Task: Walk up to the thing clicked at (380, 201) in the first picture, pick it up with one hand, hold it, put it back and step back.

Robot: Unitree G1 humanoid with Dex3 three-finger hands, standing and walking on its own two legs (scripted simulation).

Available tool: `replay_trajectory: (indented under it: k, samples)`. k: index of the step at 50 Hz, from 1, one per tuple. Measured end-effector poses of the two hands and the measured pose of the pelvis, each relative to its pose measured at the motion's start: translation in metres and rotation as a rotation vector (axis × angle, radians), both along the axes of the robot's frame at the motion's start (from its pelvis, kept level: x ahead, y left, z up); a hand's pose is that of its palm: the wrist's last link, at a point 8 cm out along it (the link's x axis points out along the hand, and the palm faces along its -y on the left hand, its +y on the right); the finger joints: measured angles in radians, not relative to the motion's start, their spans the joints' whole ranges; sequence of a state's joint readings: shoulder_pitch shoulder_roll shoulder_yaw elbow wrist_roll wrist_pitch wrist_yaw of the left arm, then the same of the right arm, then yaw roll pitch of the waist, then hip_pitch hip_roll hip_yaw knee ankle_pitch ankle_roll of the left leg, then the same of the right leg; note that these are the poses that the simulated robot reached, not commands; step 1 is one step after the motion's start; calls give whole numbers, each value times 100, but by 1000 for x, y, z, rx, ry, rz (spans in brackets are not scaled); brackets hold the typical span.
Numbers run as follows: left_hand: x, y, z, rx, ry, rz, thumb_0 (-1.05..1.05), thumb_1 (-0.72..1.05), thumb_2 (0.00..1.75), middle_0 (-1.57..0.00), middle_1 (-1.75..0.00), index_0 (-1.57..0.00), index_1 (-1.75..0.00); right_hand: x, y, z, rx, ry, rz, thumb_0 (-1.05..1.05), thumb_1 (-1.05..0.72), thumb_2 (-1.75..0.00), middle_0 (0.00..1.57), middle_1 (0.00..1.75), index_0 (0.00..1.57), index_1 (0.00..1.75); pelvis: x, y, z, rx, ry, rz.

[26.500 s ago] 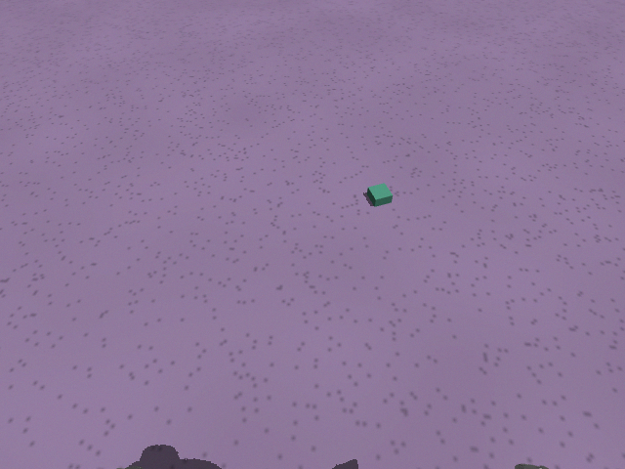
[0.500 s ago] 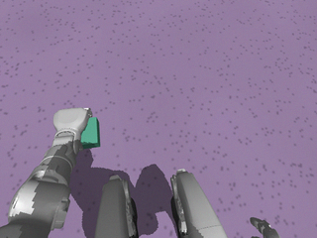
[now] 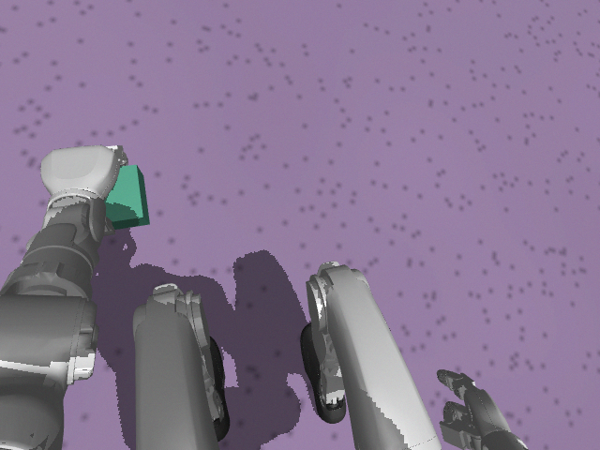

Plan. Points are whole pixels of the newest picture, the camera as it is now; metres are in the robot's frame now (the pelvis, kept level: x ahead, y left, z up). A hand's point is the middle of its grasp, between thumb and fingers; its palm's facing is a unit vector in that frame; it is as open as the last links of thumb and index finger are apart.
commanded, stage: crouch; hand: left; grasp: from above
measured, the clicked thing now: (114, 199) +0.46 +0.23 -0.21
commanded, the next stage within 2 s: lower in 0.76 s
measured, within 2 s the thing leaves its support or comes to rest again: rests again in 1.78 s
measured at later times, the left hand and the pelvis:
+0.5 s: hand (115, 197) +0.48 +0.24 -0.24, palm faces -0.46 -0.02 -0.89, open 11.1 cm; pelvis -0.01 +0.00 -0.07, yaw -3 degrees
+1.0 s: hand (124, 199) +0.48 +0.23 -0.28, palm faces -0.47 -0.01 -0.88, open 11.0 cm; pelvis -0.01 +0.00 -0.10, yaw -5 degrees
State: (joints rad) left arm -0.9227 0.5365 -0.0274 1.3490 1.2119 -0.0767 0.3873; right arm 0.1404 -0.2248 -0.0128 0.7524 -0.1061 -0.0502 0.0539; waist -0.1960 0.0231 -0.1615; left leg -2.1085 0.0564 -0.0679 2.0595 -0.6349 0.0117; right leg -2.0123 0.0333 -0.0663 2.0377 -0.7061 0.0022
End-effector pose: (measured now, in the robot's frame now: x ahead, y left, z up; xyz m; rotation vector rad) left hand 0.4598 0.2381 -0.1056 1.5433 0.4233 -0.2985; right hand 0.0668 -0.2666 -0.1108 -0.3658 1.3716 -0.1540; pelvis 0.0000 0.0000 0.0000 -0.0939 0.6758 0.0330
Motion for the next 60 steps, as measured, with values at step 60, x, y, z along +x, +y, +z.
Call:
replay_trajectory:
  k: [60]
  samples:
    - [31,-8,-142,-15,41,-20,0,-11,44,-72,-36,-69,-43,-58,1,-86,13,137,73,0,-91,-90,20,30,21,30,-8,-4,-113,-47,-107,-67]
